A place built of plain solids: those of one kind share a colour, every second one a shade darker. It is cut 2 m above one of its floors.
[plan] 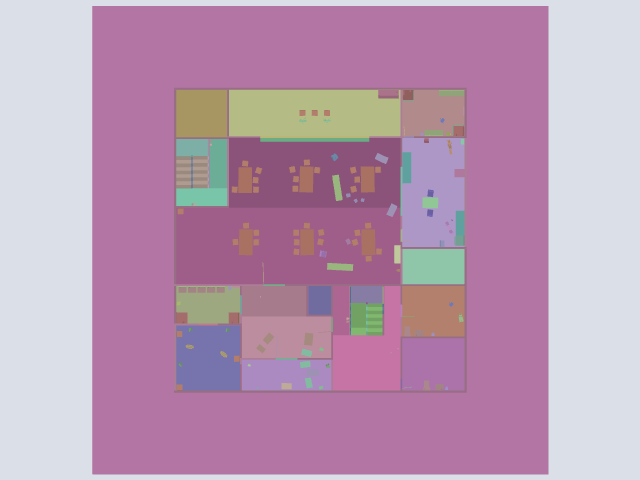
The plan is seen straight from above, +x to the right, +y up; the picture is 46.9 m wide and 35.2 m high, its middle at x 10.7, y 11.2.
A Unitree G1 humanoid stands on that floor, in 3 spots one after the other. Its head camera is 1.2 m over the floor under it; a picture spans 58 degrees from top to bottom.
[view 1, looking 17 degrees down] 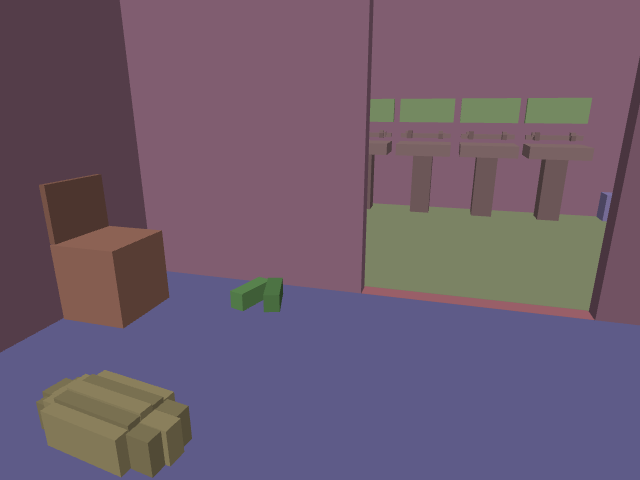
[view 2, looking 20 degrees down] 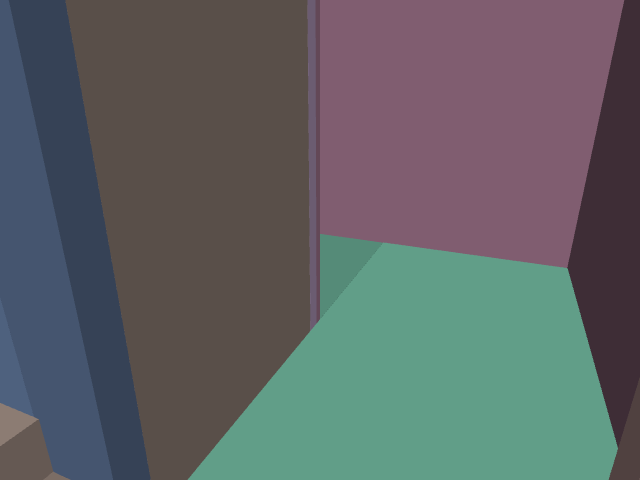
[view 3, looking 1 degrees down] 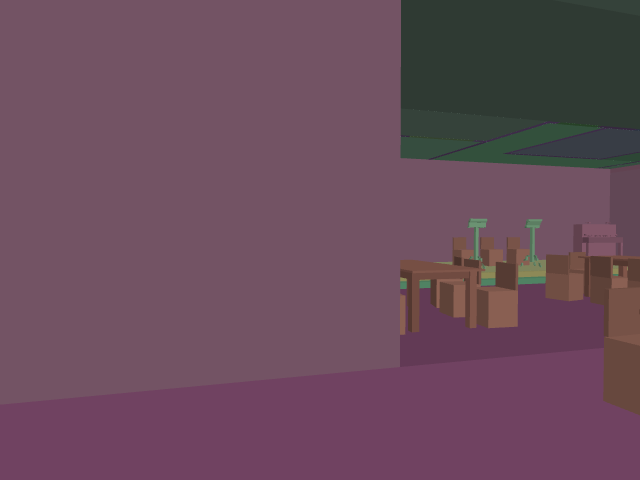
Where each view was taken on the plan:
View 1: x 2.27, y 2.27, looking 106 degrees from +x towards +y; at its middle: wall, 2.90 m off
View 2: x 0.71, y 14.20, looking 23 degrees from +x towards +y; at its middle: wall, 2.18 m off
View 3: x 2.27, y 10.07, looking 74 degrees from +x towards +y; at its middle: wall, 3.64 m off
